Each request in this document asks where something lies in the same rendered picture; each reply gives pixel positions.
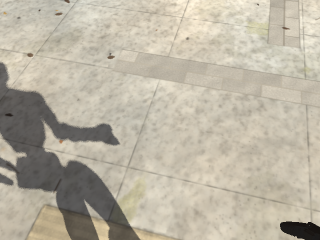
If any right robot hand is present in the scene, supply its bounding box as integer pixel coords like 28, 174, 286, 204
280, 221, 320, 240

